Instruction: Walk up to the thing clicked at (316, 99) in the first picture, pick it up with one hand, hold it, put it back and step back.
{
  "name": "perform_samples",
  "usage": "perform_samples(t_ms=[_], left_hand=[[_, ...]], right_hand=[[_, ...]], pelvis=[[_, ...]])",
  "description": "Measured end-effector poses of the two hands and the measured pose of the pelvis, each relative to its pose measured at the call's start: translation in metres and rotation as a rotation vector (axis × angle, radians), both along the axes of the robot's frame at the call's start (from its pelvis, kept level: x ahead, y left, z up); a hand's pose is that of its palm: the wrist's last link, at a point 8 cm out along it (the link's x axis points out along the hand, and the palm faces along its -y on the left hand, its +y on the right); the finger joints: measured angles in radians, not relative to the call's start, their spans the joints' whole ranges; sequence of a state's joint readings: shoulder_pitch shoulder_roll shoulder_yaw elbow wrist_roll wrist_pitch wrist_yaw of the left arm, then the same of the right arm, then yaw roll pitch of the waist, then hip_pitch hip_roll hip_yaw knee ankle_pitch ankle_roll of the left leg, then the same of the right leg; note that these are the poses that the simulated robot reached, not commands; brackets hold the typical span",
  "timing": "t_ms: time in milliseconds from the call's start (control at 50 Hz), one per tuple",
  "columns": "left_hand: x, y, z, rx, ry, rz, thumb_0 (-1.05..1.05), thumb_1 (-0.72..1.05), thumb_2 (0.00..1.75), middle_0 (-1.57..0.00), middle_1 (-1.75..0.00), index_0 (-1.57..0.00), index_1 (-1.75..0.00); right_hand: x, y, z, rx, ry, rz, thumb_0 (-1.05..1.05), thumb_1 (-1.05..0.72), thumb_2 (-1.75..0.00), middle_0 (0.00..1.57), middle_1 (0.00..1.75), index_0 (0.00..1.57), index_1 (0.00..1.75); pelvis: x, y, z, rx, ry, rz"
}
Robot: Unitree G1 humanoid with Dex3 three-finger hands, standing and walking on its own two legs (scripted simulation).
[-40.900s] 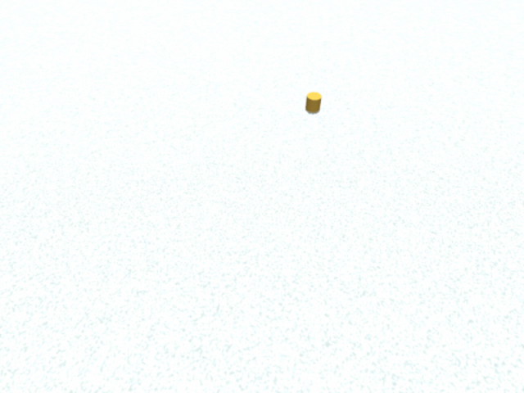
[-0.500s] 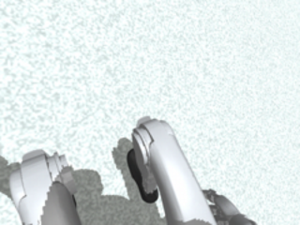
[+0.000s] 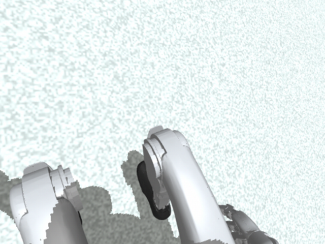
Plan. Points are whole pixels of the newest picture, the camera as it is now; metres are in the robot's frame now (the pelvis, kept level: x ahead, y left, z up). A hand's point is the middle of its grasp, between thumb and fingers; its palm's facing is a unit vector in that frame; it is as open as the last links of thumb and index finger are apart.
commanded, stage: rise first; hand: left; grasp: from above
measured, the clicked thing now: out of the picture +0.56 +0.35 -0.28
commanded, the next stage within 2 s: none
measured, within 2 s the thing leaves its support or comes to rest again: neither
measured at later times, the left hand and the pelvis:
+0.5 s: hand out of the picture +0.50 +0.40 -0.16, palm faces -0.44 -0.12 -0.89, open 14.3 cm; pelvis +0.00 +0.00 +0.00, yaw +0 degrees
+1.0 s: hand out of the picture +0.50 +0.40 -0.16, palm faces -0.43 -0.11 -0.89, open 14.3 cm; pelvis +0.00 +0.01 +0.00, yaw -1 degrees
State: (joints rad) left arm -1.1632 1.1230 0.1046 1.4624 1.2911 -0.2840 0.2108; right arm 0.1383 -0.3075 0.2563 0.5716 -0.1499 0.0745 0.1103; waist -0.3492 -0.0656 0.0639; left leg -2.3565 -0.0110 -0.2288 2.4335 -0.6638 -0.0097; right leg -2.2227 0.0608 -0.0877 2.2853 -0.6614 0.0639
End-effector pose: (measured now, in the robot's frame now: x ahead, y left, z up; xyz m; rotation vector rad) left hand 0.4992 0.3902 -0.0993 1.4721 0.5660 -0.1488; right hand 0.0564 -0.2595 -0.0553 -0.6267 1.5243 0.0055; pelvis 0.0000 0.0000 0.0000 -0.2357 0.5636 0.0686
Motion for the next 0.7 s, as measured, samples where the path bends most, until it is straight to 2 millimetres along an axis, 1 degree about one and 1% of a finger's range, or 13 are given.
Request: perform_samples(t_ms=[100, 240, 480, 600, 700], left_hand=[[0.0017, 0.0007, 0.0009, 0.004, 0.004, 0.0, 0.0, -0.59, 1.05, -0.09, -1.02, -0.08, -1.04], [0.0055, 0.0018, -0.0034, 0.003, 0.005, -0.002, 0.0, -0.59, 1.06, -0.09, -1.02, -0.07, -1.05], [0.0044, 0.0073, -0.0067, 0.001, 0.012, 0.005, 0.0, -0.59, 1.06, -0.09, -1.02, -0.07, -1.05], [0.0025, 0.0049, -0.0074, -0.009, 0.023, -0.008, 0.0, -0.59, 1.06, -0.09, -1.02, -0.07, -1.04], [0.0033, 0.0017, -0.0088, -0.015, 0.012, -0.024, 0.0, -0.59, 1.07, -0.09, -1.01, -0.07, -1.04]], right_hand=[[-0.002, -0.0004, -0.0004, -0.006, 0.001, -0.005, 0.0, -0.92, -0.91, 0.2, 0.29, 0.2, 0.3], [-0.0025, 0.0024, 0.001, -0.013, 0.006, -0.009, 0.0, -0.92, -0.9, 0.2, 0.3, 0.2, 0.3], [0.0032, 0.0036, 0.0036, -0.019, 0.012, 0.007, 0.0, -0.92, -0.91, 0.2, 0.3, 0.2, 0.3], [0.0043, 0.0029, 0.0039, -0.022, 0.005, 0.019, 0.0, -0.92, -0.91, 0.2, 0.3, 0.2, 0.3], [0.0016, 0.0026, 0.0043, -0.029, 0.0, 0.024, 0.0, -0.92, -0.9, 0.2, 0.3, 0.2, 0.3]], pelvis=[[0.0, 0.0004, -0.001, 0.0, 0.001, -0.002], [0.0012, 0.0024, -0.001, -0.007, 0.006, -0.004], [0.0013, 0.0037, 0.0001, -0.011, 0.006, -0.001], [-0.0003, 0.004, -0.0002, -0.014, -0.004, -0.001], [-0.0022, 0.0044, -0.0023, -0.017, -0.015, -0.004]])
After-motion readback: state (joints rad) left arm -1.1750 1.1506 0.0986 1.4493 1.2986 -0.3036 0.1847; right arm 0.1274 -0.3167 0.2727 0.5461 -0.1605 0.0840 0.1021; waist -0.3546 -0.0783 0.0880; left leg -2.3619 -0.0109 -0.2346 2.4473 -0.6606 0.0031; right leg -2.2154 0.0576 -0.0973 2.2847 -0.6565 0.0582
